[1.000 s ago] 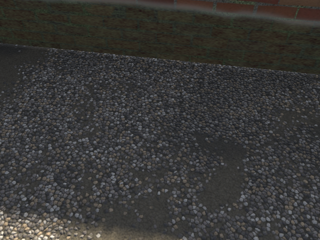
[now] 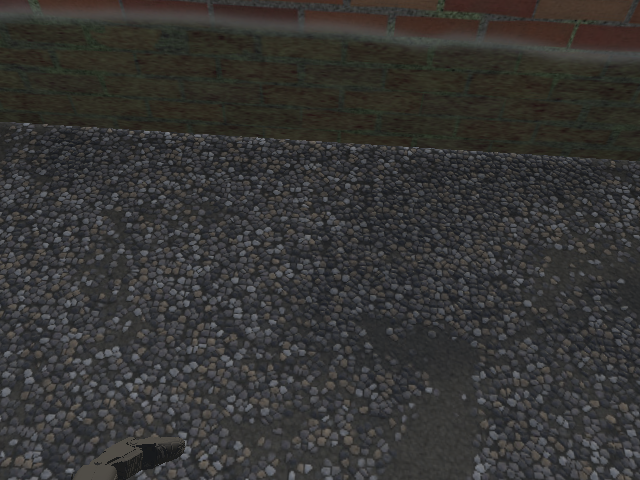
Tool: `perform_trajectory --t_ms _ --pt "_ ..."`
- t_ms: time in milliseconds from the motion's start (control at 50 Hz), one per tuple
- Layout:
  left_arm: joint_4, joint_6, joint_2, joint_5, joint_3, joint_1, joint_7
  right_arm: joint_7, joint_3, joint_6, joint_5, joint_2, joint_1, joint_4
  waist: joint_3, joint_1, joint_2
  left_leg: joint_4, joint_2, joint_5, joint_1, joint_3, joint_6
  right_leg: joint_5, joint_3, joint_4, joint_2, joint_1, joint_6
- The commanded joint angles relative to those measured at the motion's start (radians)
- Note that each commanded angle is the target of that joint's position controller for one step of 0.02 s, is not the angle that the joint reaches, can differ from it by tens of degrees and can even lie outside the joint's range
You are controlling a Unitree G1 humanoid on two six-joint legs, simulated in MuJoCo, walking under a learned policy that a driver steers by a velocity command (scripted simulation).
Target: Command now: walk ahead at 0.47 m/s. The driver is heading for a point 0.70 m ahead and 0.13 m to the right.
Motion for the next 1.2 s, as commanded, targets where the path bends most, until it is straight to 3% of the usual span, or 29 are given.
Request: perform_trajectory --t_ms 20,40,60,80,100,120,140,160,200,260,380,500,560,600,620,640,660,680,700,740,840,960,1040,1100,1120,1140,1160,1180,1200 --pt "-0.006 -0.017 0.165 -0.001 0.060 0.169 0.001 -0.004 -0.040 0.010 -0.006 -0.190 -0.025 -0.036 -0.069 0.192 0.170 0.285 0.232 1.058 -0.083 -0.038 0.120 -0.047 -0.048 -0.003 0.084 0.313 -0.064" --pt "0.050 -0.010 0.210 -0.002 0.083 0.357 0.009 -0.002 -0.034 0.013 -0.009 -0.178 -0.047 -0.052 -0.176 0.274 0.160 0.523 0.191 0.987 -0.245 -0.017 0.087 -0.039 0.005 0.020 0.042 0.598 -0.099" --pt "0.083 -0.005 0.313 0.029 0.107 0.515 0.018 0.011 -0.003 0.002 -0.016 -0.062 0.055 -0.074 -0.363 0.243 -0.072 0.950 0.046 0.518 -0.621 -0.005 0.032 -0.198 0.437 -0.016 -0.238 1.000 -0.240" --pt "0.094 -0.002 0.271 0.032 0.086 0.524 0.013 0.023 0.015 -0.031 0.008 -0.015 0.080 -0.060 -0.499 0.217 -0.218 1.197 -0.071 -0.123 -0.787 -0.156 0.026 -0.354 0.860 -0.263 -0.374 1.088 -0.310" --pt "0.081 -0.009 0.202 0.022 0.064 0.420 0.008 0.026 -0.013 -0.053 0.036 -0.106 -0.027 -0.093 -0.334 0.208 -0.168 1.280 -0.002 -0.097 -0.898 -0.205 0.054 -0.388 0.762 -0.297 -0.329 0.958 -0.243" --pt "0.059 -0.014 0.150 0.018 0.048 0.319 0.008 0.020 -0.019 -0.061 0.046 -0.139 -0.124 -0.125 -0.201 0.181 -0.089 1.261 0.052 -0.014 -0.912 -0.165 0.073 -0.304 0.584 -0.306 -0.295 0.778 -0.199" --pt "0.051 -0.023 0.122 0.026 0.036 0.243 0.002 0.008 -0.025 -0.057 0.034 -0.140 -0.163 -0.133 -0.121 0.137 0.008 1.192 0.102 0.070 -0.861 -0.144 0.075 -0.181 0.453 -0.334 -0.259 0.599 -0.175" --pt "0.052 -0.031 0.092 0.036 0.027 0.207 -0.003 -0.002 -0.037 -0.041 0.017 -0.135 -0.153 -0.129 -0.094 0.095 0.007 1.124 0.139 0.120 -0.789 -0.148 0.080 -0.121 0.359 -0.357 -0.215 0.486 -0.151" --pt "0.075 -0.032 0.086 0.041 0.025 0.221 -0.004 -0.007 -0.037 -0.011 0.011 -0.090 -0.102 -0.122 -0.067 0.059 -0.033 1.057 0.161 0.142 -0.719 -0.144 0.079 -0.111 0.279 -0.408 -0.177 0.382 -0.154" --pt "0.100 -0.033 0.133 0.041 0.030 0.281 0.020 -0.012 -0.046 0.007 0.002 -0.104 -0.192 -0.163 -0.004 0.057 -0.031 0.933 0.178 0.232 -0.812 -0.126 0.046 -0.076 0.218 -0.461 -0.169 0.351 -0.171" --pt "0.119 -0.018 0.165 0.028 0.033 0.400 0.053 0.006 -0.042 -0.007 -0.005 -0.095 -0.424 -0.236 0.025 0.122 -0.023 0.549 0.138 0.522 -0.884 -0.083 0.014 -0.008 0.132 -0.466 -0.139 0.456 -0.126" --pt "0.160 0.005 0.174 0.014 0.040 0.512 0.058 0.040 -0.028 -0.024 0.008 -0.097 -0.600 -0.305 0.071 0.173 -0.022 0.354 0.090 0.453 -0.892 -0.071 0.024 0.009 0.156 -0.381 -0.192 0.626 -0.120" --pt "0.149 0.019 0.203 0.011 0.054 0.480 0.063 0.050 -0.042 -0.042 0.011 -0.144 -0.530 -0.304 0.026 0.112 -0.060 0.296 0.050 0.352 -0.736 -0.063 0.049 0.145 0.197 -0.281 -0.216 0.651 -0.096" --pt "0.125 0.021 0.172 0.019 0.041 0.436 0.061 0.038 -0.086 -0.050 0.003 -0.235 -0.245 -0.229 -0.160 -0.028 -0.051 0.307 0.048 0.363 -0.310 -0.061 0.105 0.320 0.136 0.042 -0.121 0.529 -0.043" --pt "0.090 0.018 0.117 0.043 0.020 0.443 0.058 0.025 -0.105 -0.046 -0.014 -0.326 -0.060 -0.206 -0.344 -0.072 0.102 0.329 0.277 0.352 0.006 -0.310 0.165 -0.017 0.073 0.388 -0.028 0.310 0.001" --pt "0.090 -0.003 0.002 0.008 -0.005 0.581 0.052 0.034 -0.105 -0.041 -0.025 -0.347 -0.045 -0.187 -0.462 0.011 0.387 0.175 0.457 0.187 0.253 -0.757 0.301 -0.573 0.123 0.669 0.107 -0.027 0.040" --pt "0.102 -0.014 0.133 -0.019 0.024 0.515 0.055 0.034 -0.077 -0.041 -0.019 -0.230 -0.089 -0.206 -0.371 -0.015 0.245 0.136 0.413 0.113 0.172 -0.713 0.256 -0.547 0.213 0.776 0.043 -0.116 0.032" --pt "0.075 -0.016 0.169 -0.024 0.036 0.427 0.057 0.030 -0.061 -0.041 -0.013 -0.178 -0.170 -0.222 -0.237 -0.005 0.181 0.128 0.386 0.162 0.033 -0.533 0.205 -0.447 0.185 0.781 -0.003 -0.157 0.022" --pt "0.070 -0.011 0.155 -0.016 0.038 0.390 0.064 0.033 -0.051 -0.042 -0.015 -0.157 -0.243 -0.231 -0.170 0.028 0.091 0.095 0.350 0.250 -0.115 -0.421 0.184 -0.359 0.169 0.748 -0.050 -0.106 0.027" --pt "0.066 0.014 0.119 -0.004 0.050 0.398 0.064 0.033 -0.043 -0.043 -0.028 -0.121 -0.298 -0.221 -0.092 0.083 0.124 0.025 0.289 0.306 -0.285 -0.256 0.161 -0.267 0.173 0.668 -0.099 -0.016 0.027" --pt "0.014 0.056 0.082 0.003 0.055 0.336 0.058 0.012 -0.060 -0.046 -0.031 -0.160 -0.275 -0.194 -0.018 0.104 0.084 -0.047 0.281 0.438 -0.336 -0.073 0.184 -0.141 0.170 0.565 -0.115 -0.095 0.045" --pt "-0.061 0.042 0.049 0.027 0.035 0.146 0.027 -0.012 -0.065 -0.023 -0.023 -0.192 -0.237 -0.183 0.046 0.061 0.060 -0.019 0.240 0.650 -0.329 0.107 0.156 0.063 0.060 0.192 -0.062 -0.033 0.054" --pt "-0.101 0.041 0.069 0.028 0.036 0.104 0.007 -0.015 -0.073 0.004 0.004 -0.230 -0.193 -0.157 0.009 0.061 0.108 0.105 0.279 0.844 -0.206 0.110 0.141 -0.022 0.016 0.067 -0.009 0.044 0.026" --pt "-0.059 0.031 0.178 0.038 0.079 0.289 0.011 -0.021 -0.076 0.016 0.015 -0.245 -0.225 -0.159 -0.126 0.181 0.101 0.426 0.227 0.917 -0.191 0.128 0.068 0.082 -0.005 -0.106 0.075 0.340 -0.033" --pt "-0.048 0.033 0.263 0.047 0.100 0.359 0.030 -0.019 -0.065 0.010 -0.012 -0.217 -0.187 -0.177 -0.221 0.189 -0.011 0.643 0.172 0.631 -0.364 0.147 0.013 0.535 0.126 -0.044 -0.042 0.587 -0.074" --pt "-0.062 0.032 0.314 0.072 0.095 0.352 0.045 -0.004 -0.027 0.004 -0.049 -0.105 -0.064 -0.188 -0.352 0.105 -0.229 1.006 0.032 -0.271 -0.712 0.103 -0.052 1.005 0.480 0.047 -0.327 0.929 -0.270" --pt "-0.052 0.029 0.232 0.070 0.068 0.428 0.037 0.013 -0.026 -0.001 -0.018 -0.131 -0.016 -0.137 -0.552 0.147 -0.124 1.113 0.018 -0.350 -0.702 -0.126 -0.048 0.821 0.623 -0.038 -0.383 0.955 -0.337" --pt "-0.054 0.027 0.204 0.056 0.061 0.376 0.031 0.016 -0.039 0.006 0.021 -0.167 -0.134 -0.167 -0.427 0.159 -0.091 1.125 0.054 -0.279 -0.766 -0.135 -0.041 0.659 0.505 -0.094 -0.319 0.858 -0.288" --pt "-0.060 0.026 0.181 0.037 0.053 0.288 0.031 0.006 -0.036 0.017 0.017 -0.164 -0.218 -0.192 -0.289 0.140 -0.059 1.075 0.086 -0.200 -0.817 -0.106 -0.039 0.505 0.411 -0.131 -0.272 0.722 -0.234"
